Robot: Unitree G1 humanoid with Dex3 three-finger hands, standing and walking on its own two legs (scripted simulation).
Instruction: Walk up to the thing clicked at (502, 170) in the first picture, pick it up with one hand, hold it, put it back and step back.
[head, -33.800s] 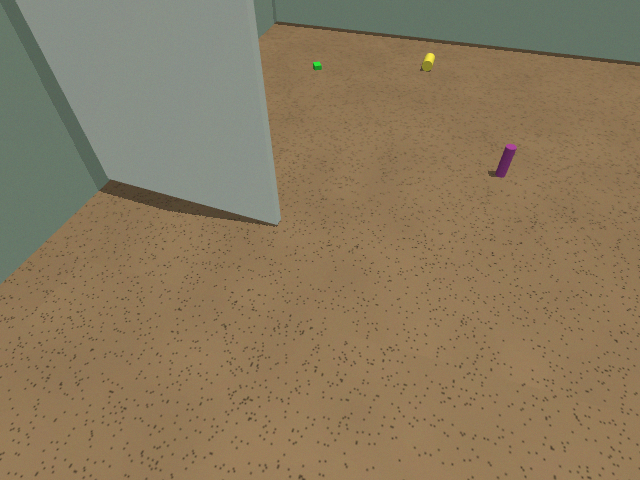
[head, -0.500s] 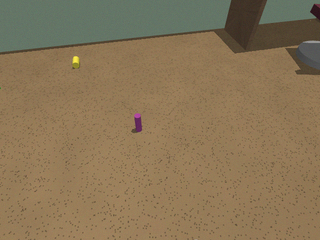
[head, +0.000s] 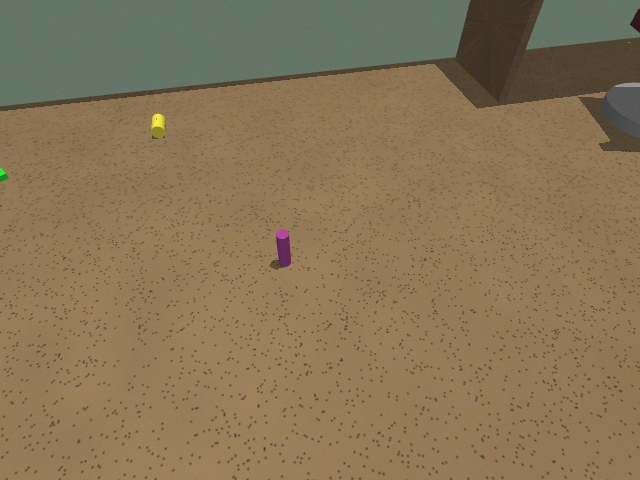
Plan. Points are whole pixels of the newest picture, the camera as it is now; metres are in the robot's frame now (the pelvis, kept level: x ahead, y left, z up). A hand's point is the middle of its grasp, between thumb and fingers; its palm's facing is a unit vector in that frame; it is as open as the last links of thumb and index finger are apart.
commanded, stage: step back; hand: left
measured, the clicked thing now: (283, 248) +1.04 +0.18 -0.68
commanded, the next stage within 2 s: stand in 0.32 s
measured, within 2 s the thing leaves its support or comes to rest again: neither
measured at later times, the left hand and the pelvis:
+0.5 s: hand out of the picture +0.14 +0.24 -0.13, palm faces -0.03 -0.94 -0.34, open 7.4 cm; pelvis +0.03 -0.01 +0.02, yaw -1 degrees
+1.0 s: hand out of the picture +0.09 +0.24 -0.13, palm faces -0.04 -0.94 -0.34, open 7.4 cm; pelvis +0.02 -0.01 +0.02, yaw -1 degrees
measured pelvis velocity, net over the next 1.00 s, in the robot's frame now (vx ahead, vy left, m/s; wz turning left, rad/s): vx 0.02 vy -0.01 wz -0.02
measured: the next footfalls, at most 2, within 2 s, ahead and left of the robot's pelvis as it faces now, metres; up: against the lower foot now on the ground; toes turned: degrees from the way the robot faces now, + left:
none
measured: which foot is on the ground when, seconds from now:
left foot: down 0.00-1.00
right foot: down 0.00-1.00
